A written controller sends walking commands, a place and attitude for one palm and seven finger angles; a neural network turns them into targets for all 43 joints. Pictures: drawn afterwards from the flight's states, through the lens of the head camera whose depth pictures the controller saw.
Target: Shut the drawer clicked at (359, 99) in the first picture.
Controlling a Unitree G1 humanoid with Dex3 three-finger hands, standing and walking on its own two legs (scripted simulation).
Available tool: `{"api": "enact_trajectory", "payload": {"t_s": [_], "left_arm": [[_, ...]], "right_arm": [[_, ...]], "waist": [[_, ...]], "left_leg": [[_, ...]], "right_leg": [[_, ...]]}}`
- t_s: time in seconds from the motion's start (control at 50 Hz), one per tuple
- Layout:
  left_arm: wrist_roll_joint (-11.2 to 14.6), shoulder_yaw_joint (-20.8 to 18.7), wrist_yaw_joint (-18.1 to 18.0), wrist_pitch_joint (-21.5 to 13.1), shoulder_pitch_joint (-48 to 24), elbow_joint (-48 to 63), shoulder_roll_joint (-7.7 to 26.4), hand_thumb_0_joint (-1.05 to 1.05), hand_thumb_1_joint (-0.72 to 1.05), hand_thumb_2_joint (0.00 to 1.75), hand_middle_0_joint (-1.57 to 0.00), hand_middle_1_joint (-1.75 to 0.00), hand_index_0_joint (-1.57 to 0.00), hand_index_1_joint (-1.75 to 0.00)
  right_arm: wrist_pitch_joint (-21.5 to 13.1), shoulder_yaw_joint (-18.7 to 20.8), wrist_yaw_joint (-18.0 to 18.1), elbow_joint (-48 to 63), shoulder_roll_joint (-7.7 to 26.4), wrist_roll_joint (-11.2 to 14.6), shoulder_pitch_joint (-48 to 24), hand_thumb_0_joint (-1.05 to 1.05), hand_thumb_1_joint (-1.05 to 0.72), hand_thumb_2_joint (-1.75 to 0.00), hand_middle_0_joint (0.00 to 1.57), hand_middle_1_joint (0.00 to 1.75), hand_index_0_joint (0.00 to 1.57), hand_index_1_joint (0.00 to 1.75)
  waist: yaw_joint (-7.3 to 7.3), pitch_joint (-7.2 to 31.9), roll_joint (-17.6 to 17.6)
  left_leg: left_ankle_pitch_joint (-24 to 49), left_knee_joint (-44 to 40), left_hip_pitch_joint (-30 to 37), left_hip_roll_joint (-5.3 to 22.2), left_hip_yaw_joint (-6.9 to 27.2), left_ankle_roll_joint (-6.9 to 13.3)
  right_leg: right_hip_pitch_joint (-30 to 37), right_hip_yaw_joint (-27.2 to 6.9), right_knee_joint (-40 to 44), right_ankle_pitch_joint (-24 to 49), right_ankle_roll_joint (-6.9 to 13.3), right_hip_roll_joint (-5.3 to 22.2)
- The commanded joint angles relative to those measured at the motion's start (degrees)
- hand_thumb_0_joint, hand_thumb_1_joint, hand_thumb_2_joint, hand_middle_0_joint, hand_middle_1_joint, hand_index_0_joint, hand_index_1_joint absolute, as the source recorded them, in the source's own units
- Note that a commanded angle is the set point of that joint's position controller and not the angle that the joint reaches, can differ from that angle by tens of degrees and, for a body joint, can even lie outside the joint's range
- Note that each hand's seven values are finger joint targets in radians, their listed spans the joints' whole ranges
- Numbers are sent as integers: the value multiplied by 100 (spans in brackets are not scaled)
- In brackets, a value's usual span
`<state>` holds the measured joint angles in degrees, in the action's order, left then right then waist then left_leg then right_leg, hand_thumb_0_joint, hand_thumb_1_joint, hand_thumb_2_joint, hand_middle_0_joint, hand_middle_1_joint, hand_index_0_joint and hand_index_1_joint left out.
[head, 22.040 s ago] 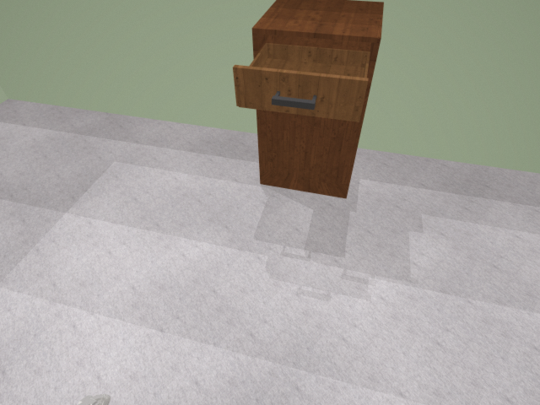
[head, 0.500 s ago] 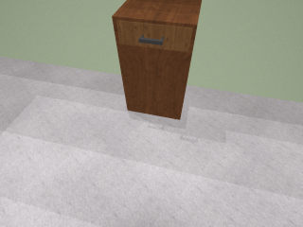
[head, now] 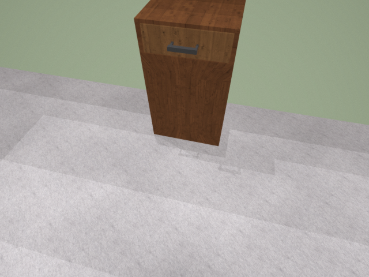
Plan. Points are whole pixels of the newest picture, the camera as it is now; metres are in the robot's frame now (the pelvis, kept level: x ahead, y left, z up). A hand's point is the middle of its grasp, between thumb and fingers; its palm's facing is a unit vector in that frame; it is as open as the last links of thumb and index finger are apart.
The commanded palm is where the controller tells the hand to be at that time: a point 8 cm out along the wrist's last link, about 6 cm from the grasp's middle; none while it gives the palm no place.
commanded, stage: look to check the result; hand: left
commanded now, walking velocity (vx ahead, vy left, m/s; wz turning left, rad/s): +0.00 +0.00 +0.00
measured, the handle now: (183, 47) +1.05 +0.05 -0.06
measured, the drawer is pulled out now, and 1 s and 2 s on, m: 0.00 0.00 0.00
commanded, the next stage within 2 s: stand and wait in 0.08 s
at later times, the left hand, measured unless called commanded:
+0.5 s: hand out of the picture +0.09 +0.24 -0.16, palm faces -0.03 -0.94 -0.33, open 7.4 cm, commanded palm none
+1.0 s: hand out of the picture +0.09 +0.25 -0.16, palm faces -0.03 -0.94 -0.33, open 7.4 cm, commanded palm none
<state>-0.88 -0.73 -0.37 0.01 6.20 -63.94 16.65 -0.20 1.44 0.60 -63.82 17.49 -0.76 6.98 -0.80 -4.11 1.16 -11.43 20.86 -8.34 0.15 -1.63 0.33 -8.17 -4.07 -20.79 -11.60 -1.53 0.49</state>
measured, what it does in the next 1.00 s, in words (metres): stands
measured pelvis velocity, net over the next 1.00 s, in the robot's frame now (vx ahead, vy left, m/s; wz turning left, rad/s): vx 0.01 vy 0.00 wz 0.00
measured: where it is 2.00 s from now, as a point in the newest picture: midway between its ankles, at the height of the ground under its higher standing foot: outside the picture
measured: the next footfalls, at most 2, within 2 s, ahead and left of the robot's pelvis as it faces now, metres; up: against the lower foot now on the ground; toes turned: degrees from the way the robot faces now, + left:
none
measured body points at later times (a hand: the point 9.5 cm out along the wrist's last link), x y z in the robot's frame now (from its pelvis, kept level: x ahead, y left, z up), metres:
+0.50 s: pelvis +0.01 +0.00 +0.00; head +0.03 +0.00 +0.45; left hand +0.09 +0.29 -0.13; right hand +0.07 -0.29 -0.14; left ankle +0.00 +0.11 -0.75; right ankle +0.00 -0.14 -0.75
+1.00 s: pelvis +0.01 +0.00 +0.00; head +0.03 +0.00 +0.45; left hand +0.09 +0.29 -0.13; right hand +0.08 -0.29 -0.14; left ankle +0.00 +0.11 -0.75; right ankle +0.00 -0.14 -0.75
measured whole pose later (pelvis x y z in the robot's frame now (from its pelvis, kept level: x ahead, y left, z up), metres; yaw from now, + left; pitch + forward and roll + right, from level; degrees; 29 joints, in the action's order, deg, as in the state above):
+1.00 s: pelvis +0.01 +0.00 +0.00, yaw +0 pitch -1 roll +0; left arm -0.9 -0.6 -0.1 -0.1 5.7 -63.9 18.4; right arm -0.5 1.1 0.4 -64.1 18.6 -0.7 6.4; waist -0.8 -3.7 0.3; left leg -11.0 18.7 -6.4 -0.3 -1.5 0.5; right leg -6.2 -3.9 -18.8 -11.3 -1.8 1.0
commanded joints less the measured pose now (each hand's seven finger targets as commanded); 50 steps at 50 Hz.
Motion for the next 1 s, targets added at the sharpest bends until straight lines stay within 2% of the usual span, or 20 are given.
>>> {"api": "enact_trajectory", "payload": {"t_s": [0.0, 0.06, 0.1, 0.22, 0.36, 0.46, 0.48, 0.54, 0.62, 0.8, 0.98], "left_arm": [[18, -223, -78, -140, -178, 307, 1172, 0, 90, 90, -20, -30, -20, -30], [18, -226, -77, -145, -189, 308, 1205, 0, 90, 90, -20, -30, -20, -30], [16, -227, -75, -151, -187, 313, 1222, 0, 90, 90, -20, -30, -20, -30], [21, -221, -67, -148, -223, 318, 1251, 0, 90, 90, -20, -30, -20, -30], [17, -231, -72, -170, -248, 344, 1302, 0, 90, 90, -20, -30, -20, -30], [20, -232, -73, -168, -266, 356, 1310, 0, 90, 90, -20, -30, -20, -30], [23, -226, -73, -166, -264, 351, 1320, 0, 90, 90, -20, -30, -20, -30], [18, -229, -66, -155, -257, 351, 1317, 0, 90, 90, -20, -30, -20, -30], [22, -221, -63, -161, -258, 346, 1328, 0, 90, 90, -20, -30, -20, -30], [21, -221, -59, -151, -270, 337, 1328, 0, 90, 90, -20, -30, -20, -30], [21, -221, -59, -162, -252, 335, 1347, 0, 90, 90, -20, -30, -20, -30]], "right_arm": [[-91, 187, 53, 293, 1023, -5, -83, 0, -90, -90, 20, 30, 20, 30], [-94, 188, 50, 299, 1051, -4, -107, 0, -90, -90, 20, 30, 20, 30], [-97, 186, 48, 294, 1073, -7, -129, 0, -90, -90, 20, 30, 20, 30], [-102, 185, 49, 299, 1130, -8, -184, 0, -90, -90, 20, 30, 20, 30], [-110, 194, 43, 311, 1173, -2, -185, 0, -90, -90, 20, 30, 20, 30], [-116, 195, 49, 312, 1190, -1, -181, 0, -90, -90, 20, 30, 20, 30], [-117, 187, 49, 294, 1196, 2, -180, 0, -90, -90, 20, 30, 20, 30], [-114, 196, 47, 321, 1225, 3, -215, 0, -90, -90, 20, 30, 20, 30], [-125, 188, 47, 296, 1225, 1, -191, 0, -90, -90, 20, 30, 20, 30], [-129, 190, 51, 290, 1239, 3, -209, 0, -90, -90, 20, 30, 20, 30], [-137, 189, 49, 285, 1255, 7, -210, 0, -90, -90, 20, 30, 20, 30]], "waist": [[-2, 528, -160], [1, 554, -76], [2, 581, -163], [5, 544, -64], [-3, 635, -183], [-3, 617, -121], [2, 629, -177], [12, 527, -59], [6, 631, -123], [10, 517, -114], [10, 591, -165]], "left_leg": [[940, -266, 419, 645, 514, 108], [952, -267, 429, 641, 515, 105], [971, -280, 453, 648, 524, 104], [983, -323, 463, 657, 521, 99], [1160, -295, 523, 667, 523, 101], [1242, -313, 532, 677, 521, 101], [1226, -332, 537, 682, 526, 100], [1069, -366, 496, 675, 537, 104], [1181, -364, 552, 684, 541, 104], [1114, -414, 507, 689, 553, 105], [1139, -409, 561, 686, 566, 112]], "right_leg": [[-120, -326, 343, 965, 295, 520], [-74, -343, 367, 969, 300, 528], [-55, -333, 377, 1001, 294, 532], [-48, -321, 388, 983, 290, 533], [51, -316, 387, 1212, 294, 555], [82, -302, 384, 1258, 298, 561], [95, -276, 387, 1224, 290, 565], [16, -313, 424, 996, 290, 543], [89, -277, 406, 1105, 280, 563], [50, -271, 431, 997, 276, 560], [78, -284, 441, 1038, 282, 573]]}}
